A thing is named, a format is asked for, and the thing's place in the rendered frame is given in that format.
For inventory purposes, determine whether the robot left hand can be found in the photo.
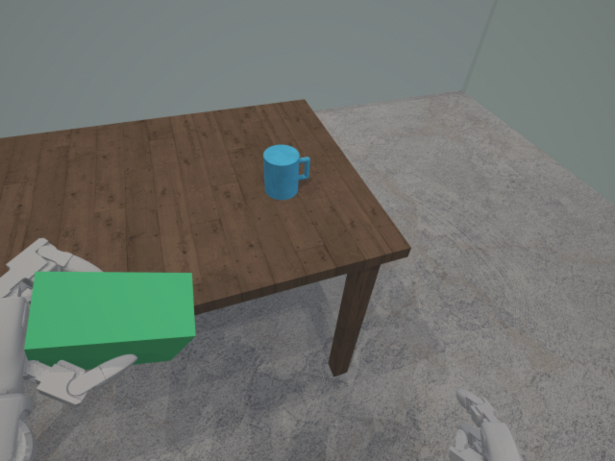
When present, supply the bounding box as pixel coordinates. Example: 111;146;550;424
0;238;137;408

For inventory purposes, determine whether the table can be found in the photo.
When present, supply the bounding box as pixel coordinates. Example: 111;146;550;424
0;99;411;377

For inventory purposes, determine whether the sponge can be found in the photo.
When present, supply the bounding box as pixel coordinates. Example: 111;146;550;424
24;272;196;370

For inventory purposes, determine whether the robot right hand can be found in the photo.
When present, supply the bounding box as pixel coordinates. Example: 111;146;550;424
449;388;523;461

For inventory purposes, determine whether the left robot forearm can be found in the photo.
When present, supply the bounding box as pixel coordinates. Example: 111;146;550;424
0;393;37;461

